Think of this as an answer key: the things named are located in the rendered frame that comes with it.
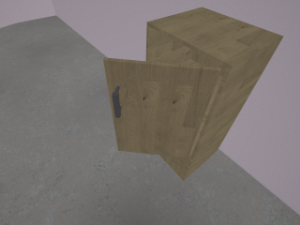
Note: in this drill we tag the handle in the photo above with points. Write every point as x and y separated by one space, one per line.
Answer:
116 102

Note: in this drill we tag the cupboard door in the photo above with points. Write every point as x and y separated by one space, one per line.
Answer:
163 104

